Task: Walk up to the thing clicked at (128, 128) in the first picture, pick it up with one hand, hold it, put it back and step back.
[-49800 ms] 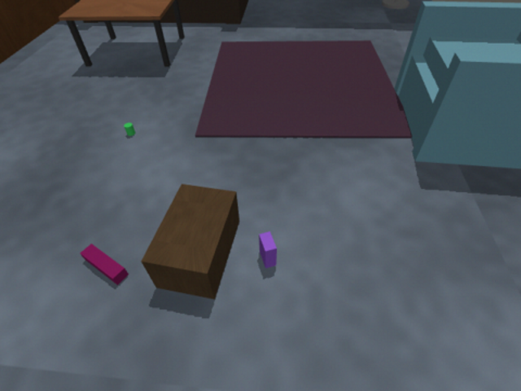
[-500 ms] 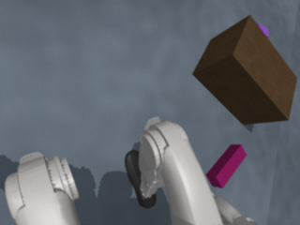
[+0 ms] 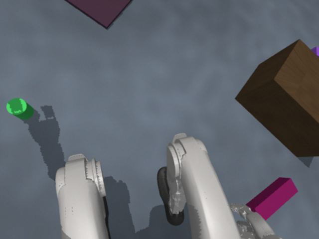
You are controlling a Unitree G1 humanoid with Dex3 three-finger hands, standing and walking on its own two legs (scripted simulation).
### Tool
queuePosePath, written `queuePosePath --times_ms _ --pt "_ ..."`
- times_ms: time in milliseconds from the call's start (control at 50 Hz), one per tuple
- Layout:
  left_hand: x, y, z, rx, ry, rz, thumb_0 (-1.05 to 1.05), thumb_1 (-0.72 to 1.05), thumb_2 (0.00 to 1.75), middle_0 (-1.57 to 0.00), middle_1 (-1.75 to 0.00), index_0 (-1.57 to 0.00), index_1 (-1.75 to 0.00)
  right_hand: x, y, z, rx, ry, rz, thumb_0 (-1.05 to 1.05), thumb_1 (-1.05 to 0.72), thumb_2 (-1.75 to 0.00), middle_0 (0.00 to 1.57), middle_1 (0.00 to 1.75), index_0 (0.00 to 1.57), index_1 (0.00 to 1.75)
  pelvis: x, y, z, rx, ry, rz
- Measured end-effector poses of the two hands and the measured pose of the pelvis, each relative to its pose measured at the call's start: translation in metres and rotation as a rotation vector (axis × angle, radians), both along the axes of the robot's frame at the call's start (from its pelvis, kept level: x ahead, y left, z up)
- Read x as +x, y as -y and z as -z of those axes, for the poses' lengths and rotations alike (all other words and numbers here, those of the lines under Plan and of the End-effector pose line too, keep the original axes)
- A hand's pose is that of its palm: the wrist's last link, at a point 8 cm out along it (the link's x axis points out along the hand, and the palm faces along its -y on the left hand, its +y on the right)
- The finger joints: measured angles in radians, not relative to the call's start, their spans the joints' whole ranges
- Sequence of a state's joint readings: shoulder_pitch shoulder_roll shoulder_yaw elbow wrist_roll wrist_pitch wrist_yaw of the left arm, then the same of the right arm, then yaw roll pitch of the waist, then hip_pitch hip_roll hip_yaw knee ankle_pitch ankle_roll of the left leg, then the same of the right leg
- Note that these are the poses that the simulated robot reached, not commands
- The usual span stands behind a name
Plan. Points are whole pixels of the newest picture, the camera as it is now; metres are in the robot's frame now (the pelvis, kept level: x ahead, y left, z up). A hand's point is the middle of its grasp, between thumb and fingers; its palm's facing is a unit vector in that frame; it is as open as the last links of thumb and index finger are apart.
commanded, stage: withdraw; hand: left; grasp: from above
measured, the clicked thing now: (21, 109) +0.49 +0.34 -0.33
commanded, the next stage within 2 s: home in 0.24 s
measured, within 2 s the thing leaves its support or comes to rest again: neither
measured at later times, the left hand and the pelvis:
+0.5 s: hand out of the picture +0.49 +0.36 -0.16, palm faces -0.39 -0.08 -0.92, open 13.0 cm; pelvis +0.00 +0.00 -0.02, yaw +0 degrees
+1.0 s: hand out of the picture +0.34 +0.29 +0.04, palm faces -0.19 -0.74 -0.65, open 7.6 cm; pelvis +0.02 +0.00 +0.15, yaw +5 degrees
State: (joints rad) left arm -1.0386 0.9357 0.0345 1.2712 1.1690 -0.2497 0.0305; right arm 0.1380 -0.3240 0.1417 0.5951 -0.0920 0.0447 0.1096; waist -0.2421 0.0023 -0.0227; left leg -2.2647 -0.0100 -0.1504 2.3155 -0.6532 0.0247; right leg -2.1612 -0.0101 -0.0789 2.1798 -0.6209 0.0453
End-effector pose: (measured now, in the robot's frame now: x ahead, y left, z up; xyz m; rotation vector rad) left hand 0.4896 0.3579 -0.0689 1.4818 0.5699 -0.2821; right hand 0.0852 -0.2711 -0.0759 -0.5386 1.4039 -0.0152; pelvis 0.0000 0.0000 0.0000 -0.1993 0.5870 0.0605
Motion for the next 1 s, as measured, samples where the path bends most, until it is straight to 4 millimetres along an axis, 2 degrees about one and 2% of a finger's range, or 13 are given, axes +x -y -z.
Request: queuePosePath --times_ms 120,260,340,420,540,640,740,820,900,1000 --pt "-0.003 0.006 0.022 -0.026 -0.005 0.052 0.0 -0.47 0.98 -0.15 -0.98 -0.13 -0.99 -0.024 0.008 -0.001 -0.055 -0.062 0.008 0.0 -0.91 -0.91 0.2 0.3 0.2 0.3 -0.003 0.001 0.008 -0.003 0.011 0.006" --pt "-0.012 0.007 0.052 -0.019 0.042 0.077 0.0 -0.44 0.96 -0.18 -0.96 -0.17 -0.96 -0.045 0.004 0.014 -0.053 -0.136 0.016 0.0 -0.91 -0.9 0.2 0.3 0.2 0.3 -0.004 0.0 0.026 -0.007 0.026 0.01" --pt "-0.011 0.003 0.054 0.004 0.091 0.057 0.0 -0.44 0.94 -0.19 -0.94 -0.17 -0.95 -0.047 -0.002 0.024 -0.031 -0.136 0.026 0.0 -0.91 -0.9 0.2 0.3 0.21 0.3 -0.004 0.001 0.033 -0.006 0.025 0.008" --pt "-0.005 0.0 0.047 0.027 0.121 0.024 0.0 -0.42 0.94 -0.19 -0.92 -0.18 -0.92 -0.042 -0.008 0.03 -0.005 -0.115 0.041 0.0 -0.9 -0.9 0.2 0.3 0.21 0.3 -0.002 0.001 0.032 -0.003 0.009 0.008" --pt "0.002 0.001 0.02 0.008 0.144 -0.048 0.0 -0.2 0.93 -0.22 -0.75 -0.2 -0.76 -0.027 -0.015 0.023 0.037 -0.063 0.082 0.0 -0.9 -0.9 0.2 0.3 0.21 0.3 0.003 -0.001 0.015 0.0 -0.03 0.002" --pt "-0.015 0.004 -0.014 -0.084 0.132 -0.141 0.0 0.11 0.89 -0.22 -0.59 -0.2 -0.59 -0.011 -0.015 0.003 0.067 -0.024 0.116 0.0 -0.9 -0.9 0.2 0.3 0.21 0.3 0.008 -0.003 -0.014 0.011 -0.054 -0.007" --pt "-0.052 0.007 -0.055 -0.222 0.11 -0.242 0.0 0.43 0.87 -0.22 -0.44 -0.2 -0.45 0.015 -0.013 -0.026 0.084 0.034 0.117 0.0 -0.9 -0.9 0.2 0.3 0.21 0.3 0.012 -0.002 -0.05 0.029 -0.059 -0.014" --pt "-0.088 0.013 -0.088 -0.344 0.104 -0.314 0.0 0.65 0.88 -0.22 -0.37 -0.21 -0.37 0.046 -0.013 -0.053 0.095 0.118 0.093 0.0 -0.9 -0.9 0.2 0.3 0.21 0.3 0.014 0.0 -0.081 0.045 -0.043 -0.021" --pt "-0.123 0.022 -0.119 -0.454 0.109 -0.393 0.0 0.77 0.88 -0.22 -0.33 -0.21 -0.33 0.081 -0.017 -0.085 0.112 0.228 0.054 0.0 -0.9 -0.9 0.2 0.3 0.2 0.3 0.016 0.002 -0.112 0.062 -0.015 -0.031" --pt "-0.159 0.037 -0.156 -0.577 0.124 -0.51 0.0 0.85 0.89 -0.22 -0.31 -0.21 -0.31 0.123 -0.027 -0.128 0.146 0.38 0.012 0.0 -0.9 -0.9 0.2 0.3 0.2 0.3 0.019 0.005 -0.149 0.08 0.026 -0.045"
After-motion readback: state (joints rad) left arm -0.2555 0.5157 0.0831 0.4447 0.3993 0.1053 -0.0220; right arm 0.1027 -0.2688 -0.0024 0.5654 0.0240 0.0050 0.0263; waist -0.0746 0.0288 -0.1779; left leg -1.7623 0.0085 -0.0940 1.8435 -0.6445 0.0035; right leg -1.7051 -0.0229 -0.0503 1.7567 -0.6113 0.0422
